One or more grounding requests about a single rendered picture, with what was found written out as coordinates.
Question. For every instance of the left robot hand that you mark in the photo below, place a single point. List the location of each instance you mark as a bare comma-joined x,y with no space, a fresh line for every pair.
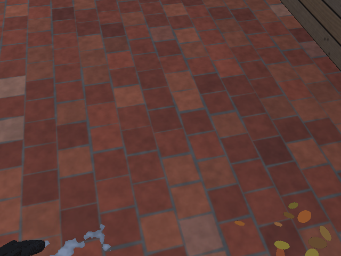
24,248

